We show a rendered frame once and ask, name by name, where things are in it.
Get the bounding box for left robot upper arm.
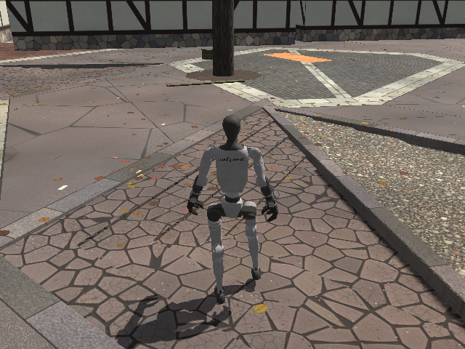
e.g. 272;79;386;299
196;147;217;187

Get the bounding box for right robot upper arm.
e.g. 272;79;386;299
247;147;267;188

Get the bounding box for left robot foot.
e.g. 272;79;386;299
214;285;225;304

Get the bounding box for left robot forearm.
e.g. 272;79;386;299
189;175;203;203

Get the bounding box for robot left hand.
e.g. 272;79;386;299
187;200;203;215

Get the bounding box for robot right hand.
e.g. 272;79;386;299
262;204;278;222

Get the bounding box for right robot forearm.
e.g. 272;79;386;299
260;176;276;207

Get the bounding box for left robot shin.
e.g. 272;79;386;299
211;246;224;294

